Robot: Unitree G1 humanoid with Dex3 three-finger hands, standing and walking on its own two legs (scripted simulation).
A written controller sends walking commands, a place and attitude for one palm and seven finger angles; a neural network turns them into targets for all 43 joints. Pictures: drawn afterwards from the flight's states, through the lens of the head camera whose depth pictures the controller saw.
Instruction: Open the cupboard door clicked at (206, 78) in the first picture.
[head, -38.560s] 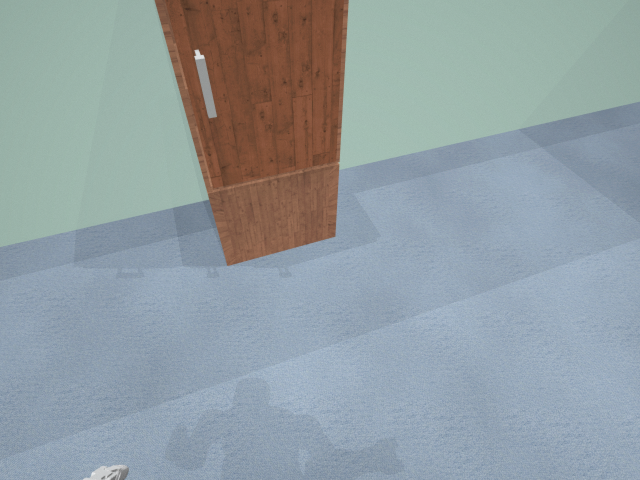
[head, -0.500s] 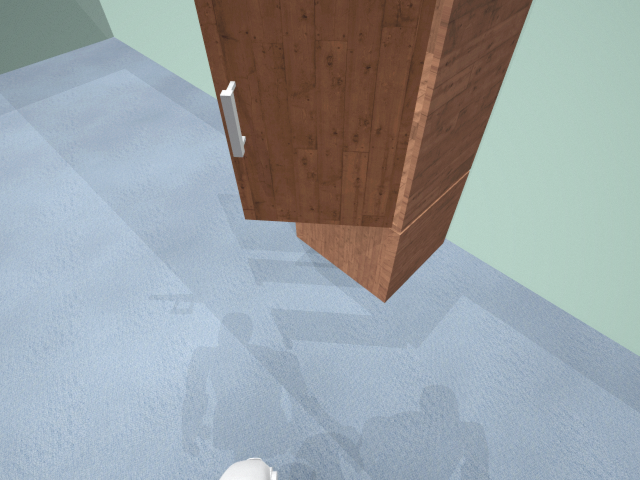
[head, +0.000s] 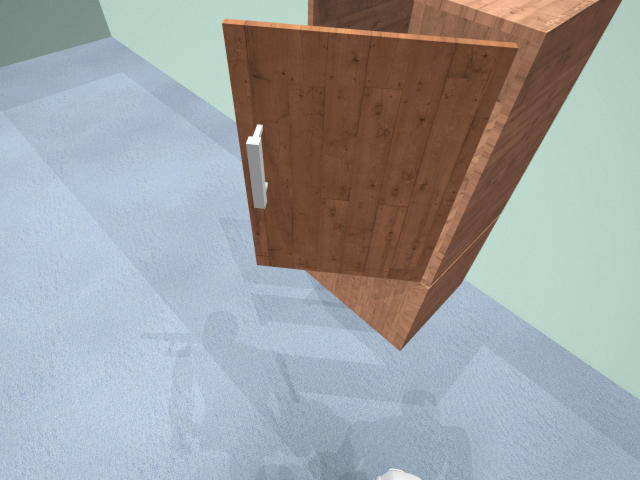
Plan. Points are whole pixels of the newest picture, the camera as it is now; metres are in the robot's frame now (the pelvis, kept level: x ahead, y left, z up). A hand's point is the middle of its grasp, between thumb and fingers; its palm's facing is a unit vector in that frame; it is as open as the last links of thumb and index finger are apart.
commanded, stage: come to a stop and stand still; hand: left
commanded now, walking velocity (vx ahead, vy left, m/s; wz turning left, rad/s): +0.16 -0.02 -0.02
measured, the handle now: (259, 167) +0.63 +0.17 +0.00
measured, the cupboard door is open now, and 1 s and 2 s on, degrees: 39 39 39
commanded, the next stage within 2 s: look again from close up in 1.72 s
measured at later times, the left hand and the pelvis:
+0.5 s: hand out of the picture +0.14 +0.16 -0.18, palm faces +0.04 -0.98 -0.20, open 7.3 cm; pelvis +0.07 -0.02 -0.01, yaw +1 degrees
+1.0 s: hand out of the picture +0.03 +0.19 -0.16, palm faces +0.01 -0.96 -0.29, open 7.4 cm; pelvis +0.04 -0.01 -0.01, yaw -1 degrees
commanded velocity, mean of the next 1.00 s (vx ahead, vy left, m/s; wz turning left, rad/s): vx -0.09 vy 0.02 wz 0.00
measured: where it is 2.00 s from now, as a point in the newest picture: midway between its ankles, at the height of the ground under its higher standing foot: outside the picture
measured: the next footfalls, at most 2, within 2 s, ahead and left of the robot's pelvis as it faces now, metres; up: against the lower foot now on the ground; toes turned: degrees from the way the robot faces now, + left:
right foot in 0.16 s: +0.11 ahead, -0.15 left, +0.00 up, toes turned -1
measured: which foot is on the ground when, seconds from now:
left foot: down 0.00-1.00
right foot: up 0.00-0.14, down 0.16-1.00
